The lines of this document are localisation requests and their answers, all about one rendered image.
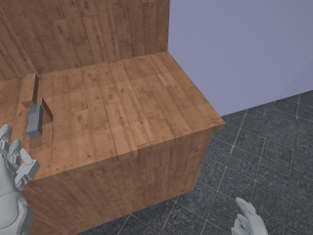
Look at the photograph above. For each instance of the robot left hand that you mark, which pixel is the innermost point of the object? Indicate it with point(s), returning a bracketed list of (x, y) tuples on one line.
[(11, 179)]

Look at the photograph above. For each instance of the counter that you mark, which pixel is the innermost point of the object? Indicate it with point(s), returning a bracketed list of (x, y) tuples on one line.
[(123, 127)]

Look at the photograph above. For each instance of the robot right hand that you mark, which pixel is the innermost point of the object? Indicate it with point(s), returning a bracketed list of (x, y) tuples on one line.
[(252, 223)]

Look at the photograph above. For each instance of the robot left forearm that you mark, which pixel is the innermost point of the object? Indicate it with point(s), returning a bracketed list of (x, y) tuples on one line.
[(16, 217)]

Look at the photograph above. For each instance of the tap lever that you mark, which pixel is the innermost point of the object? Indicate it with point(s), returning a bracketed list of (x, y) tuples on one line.
[(34, 128)]

